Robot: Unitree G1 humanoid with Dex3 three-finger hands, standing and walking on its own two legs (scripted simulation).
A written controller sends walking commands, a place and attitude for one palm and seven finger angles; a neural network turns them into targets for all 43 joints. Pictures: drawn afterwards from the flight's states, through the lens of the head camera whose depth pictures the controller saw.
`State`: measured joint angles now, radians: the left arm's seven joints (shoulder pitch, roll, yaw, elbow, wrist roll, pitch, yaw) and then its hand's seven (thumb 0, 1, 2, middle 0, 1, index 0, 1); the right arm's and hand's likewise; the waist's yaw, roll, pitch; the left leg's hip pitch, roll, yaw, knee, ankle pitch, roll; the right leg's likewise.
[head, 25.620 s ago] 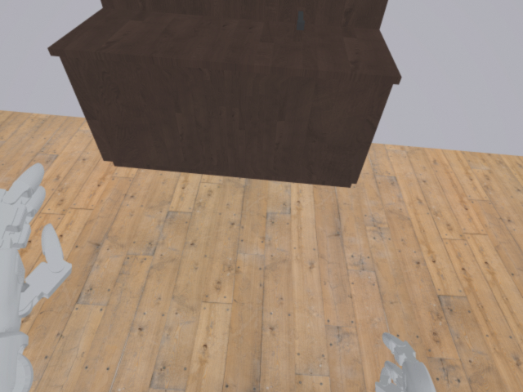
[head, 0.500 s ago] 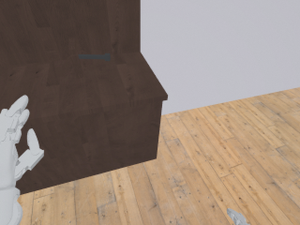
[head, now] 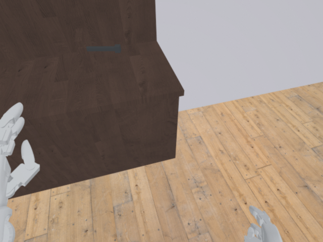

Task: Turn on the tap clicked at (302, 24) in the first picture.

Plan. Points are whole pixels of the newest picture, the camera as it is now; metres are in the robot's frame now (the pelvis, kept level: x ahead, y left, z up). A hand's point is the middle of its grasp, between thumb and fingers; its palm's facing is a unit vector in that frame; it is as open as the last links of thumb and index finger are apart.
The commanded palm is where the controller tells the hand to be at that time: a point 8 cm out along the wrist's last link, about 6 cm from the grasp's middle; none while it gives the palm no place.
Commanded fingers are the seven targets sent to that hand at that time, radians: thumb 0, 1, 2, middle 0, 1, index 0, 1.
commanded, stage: stand and check the lever's angle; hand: left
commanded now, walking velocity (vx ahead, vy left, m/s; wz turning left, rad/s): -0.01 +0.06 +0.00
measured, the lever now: (117, 48) +0.88 +0.26 +0.05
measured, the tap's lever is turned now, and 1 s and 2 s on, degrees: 74 74 74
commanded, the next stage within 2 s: stand and wait in 0.28 s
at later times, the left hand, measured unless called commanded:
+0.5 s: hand (8, 160) +0.22 +0.31 +0.16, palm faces +0.41 -0.84 -0.35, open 7.4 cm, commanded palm +0.17 +0.34 +0.18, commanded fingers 0.00 0.90 0.90 -0.20 -0.30 -0.20 -0.30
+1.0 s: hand (10, 157) +0.24 +0.31 +0.15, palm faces +0.39 -0.85 -0.35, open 7.4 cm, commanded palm +0.19 +0.35 +0.18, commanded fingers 0.00 0.90 0.90 -0.20 -0.30 -0.20 -0.30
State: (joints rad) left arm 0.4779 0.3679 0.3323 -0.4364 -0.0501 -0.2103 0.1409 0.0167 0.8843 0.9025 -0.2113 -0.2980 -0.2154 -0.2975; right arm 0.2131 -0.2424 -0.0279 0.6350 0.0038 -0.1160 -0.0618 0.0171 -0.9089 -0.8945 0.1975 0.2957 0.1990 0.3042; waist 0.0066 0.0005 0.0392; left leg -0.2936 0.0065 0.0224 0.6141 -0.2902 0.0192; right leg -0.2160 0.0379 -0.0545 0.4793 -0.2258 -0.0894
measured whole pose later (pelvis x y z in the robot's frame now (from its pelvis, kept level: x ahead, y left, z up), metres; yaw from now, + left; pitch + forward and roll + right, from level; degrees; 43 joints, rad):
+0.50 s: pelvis +0.01 +0.06 +0.00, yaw -1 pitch -1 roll -1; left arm 0.44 0.35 0.32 -0.44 -0.05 -0.16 0.15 0.02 0.89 0.90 -0.21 -0.30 -0.21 -0.30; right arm 0.19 -0.18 0.04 0.60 -0.01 -0.09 -0.06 0.02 -0.91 -0.89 0.20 0.30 0.20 0.30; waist 0.03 0.01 0.01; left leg -0.20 -0.02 0.04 0.46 -0.23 0.05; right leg -0.19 0.02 -0.02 0.41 -0.19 -0.01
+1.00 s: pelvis +0.02 +0.07 +0.00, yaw -1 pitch +0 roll -1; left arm 0.45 0.34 0.31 -0.42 -0.04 -0.16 0.15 0.02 0.89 0.90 -0.21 -0.30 -0.21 -0.30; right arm 0.19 -0.20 0.01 0.61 -0.01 -0.09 -0.07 0.02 -0.91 -0.89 0.20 0.30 0.20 0.30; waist 0.02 0.01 0.00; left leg -0.20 -0.03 0.05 0.45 -0.24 0.06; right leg -0.19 0.01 -0.01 0.38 -0.19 0.00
